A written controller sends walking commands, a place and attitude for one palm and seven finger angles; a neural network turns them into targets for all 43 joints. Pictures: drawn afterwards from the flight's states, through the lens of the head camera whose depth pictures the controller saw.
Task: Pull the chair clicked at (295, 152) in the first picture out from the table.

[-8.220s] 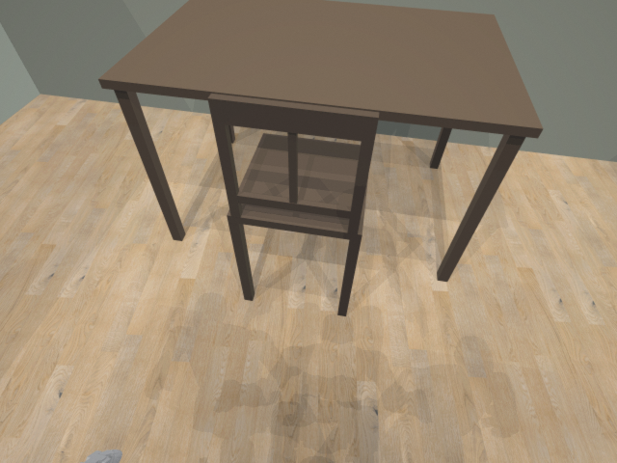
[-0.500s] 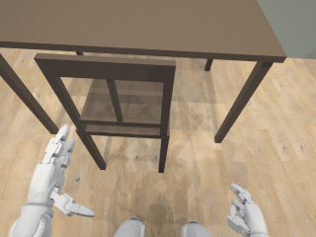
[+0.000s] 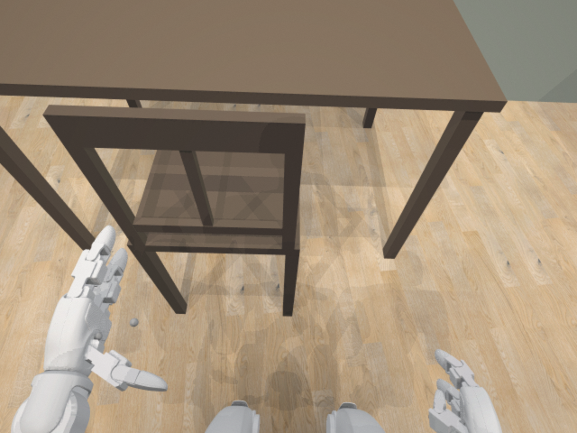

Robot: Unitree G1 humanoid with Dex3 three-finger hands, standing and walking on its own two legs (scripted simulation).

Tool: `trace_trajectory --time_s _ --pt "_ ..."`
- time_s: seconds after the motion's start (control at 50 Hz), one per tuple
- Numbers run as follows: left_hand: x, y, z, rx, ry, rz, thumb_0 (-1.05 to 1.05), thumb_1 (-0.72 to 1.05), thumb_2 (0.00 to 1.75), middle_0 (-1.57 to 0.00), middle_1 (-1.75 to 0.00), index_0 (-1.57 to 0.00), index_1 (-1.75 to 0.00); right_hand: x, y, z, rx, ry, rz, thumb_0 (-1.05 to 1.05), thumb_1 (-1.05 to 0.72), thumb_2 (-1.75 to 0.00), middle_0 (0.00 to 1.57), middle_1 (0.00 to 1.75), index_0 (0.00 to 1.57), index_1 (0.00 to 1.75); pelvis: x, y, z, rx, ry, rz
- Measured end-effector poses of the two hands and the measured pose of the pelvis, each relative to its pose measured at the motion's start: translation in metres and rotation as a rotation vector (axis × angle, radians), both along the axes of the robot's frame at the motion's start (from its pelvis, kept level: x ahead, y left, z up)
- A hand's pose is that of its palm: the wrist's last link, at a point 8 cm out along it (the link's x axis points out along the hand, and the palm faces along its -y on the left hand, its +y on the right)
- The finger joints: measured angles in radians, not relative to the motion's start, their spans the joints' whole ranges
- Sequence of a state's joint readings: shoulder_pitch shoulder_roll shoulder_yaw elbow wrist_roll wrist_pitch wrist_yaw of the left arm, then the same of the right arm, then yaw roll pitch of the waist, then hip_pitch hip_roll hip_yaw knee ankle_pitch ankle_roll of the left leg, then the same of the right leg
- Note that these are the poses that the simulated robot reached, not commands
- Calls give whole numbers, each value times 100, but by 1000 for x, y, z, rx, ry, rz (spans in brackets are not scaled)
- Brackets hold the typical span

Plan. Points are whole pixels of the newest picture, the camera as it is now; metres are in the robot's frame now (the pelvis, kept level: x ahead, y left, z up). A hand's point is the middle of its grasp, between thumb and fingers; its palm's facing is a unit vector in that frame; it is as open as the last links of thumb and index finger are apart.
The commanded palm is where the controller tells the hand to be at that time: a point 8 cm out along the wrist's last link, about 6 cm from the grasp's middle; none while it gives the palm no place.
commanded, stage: raise the hand toward the chair's back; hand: left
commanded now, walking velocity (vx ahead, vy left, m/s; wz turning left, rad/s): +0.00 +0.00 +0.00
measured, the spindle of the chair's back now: (198, 189) +0.51 +0.19 -0.04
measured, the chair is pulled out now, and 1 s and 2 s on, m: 0.00 0.00 0.00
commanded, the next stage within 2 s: aim the fingers beside a spindle in 0.10 s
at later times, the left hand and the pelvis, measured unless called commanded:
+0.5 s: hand (150, 310) +0.27 +0.19 +0.03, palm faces +0.00 -1.00 -0.04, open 16.9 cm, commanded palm +0.25 +0.25 +0.03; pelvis +0.00 -0.01 -0.01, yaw +0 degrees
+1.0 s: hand (170, 288) +0.30 +0.18 +0.01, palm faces +0.00 -1.00 -0.03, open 16.9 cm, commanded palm +0.28 +0.23 +0.01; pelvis -0.01 +0.00 -0.02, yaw -1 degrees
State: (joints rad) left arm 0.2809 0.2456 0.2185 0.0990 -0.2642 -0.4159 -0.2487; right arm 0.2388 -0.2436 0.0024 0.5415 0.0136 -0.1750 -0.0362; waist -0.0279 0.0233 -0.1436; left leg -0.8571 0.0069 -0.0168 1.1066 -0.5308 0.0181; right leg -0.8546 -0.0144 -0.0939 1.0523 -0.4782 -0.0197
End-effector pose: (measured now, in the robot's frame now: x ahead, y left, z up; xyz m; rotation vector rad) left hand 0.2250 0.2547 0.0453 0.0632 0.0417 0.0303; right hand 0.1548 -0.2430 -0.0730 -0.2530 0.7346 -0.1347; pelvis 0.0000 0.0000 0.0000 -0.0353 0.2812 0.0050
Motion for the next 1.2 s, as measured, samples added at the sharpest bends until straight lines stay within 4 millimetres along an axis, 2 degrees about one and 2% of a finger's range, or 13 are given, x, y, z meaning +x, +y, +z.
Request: trace_trajectory --time_s 0.32,0.62,0.84,1.2 --pt "0 -4 -3 -4 1 0 -1 -50 30 -6 -8 -6 -8 11 3 -3 16 -25 31 1 -90 -90 20 30 20 30 -1 -5 -2 1 1 8" --pt "31 -10 -17 -22 -7 -18 -1 -50 30 -6 -8 -6 -8 -6 -5 -15 0 35 1 1 -90 -90 20 30 20 30 -4 -5 -9 4 27 -3" --pt "44 -17 -28 -29 -15 -29 -1 -50 30 -6 -8 -6 -8 -16 -3 -26 -3 80 -4 1 -90 -90 20 30 20 30 -7 0 -15 3 47 -6" --pt "76 -34 -43 -29 -24 -33 -1 -50 30 -6 -8 -6 -8 -24 1 -43 7 141 -7 1 -90 -90 20 30 20 30 -13 3 -26 5 79 -12"
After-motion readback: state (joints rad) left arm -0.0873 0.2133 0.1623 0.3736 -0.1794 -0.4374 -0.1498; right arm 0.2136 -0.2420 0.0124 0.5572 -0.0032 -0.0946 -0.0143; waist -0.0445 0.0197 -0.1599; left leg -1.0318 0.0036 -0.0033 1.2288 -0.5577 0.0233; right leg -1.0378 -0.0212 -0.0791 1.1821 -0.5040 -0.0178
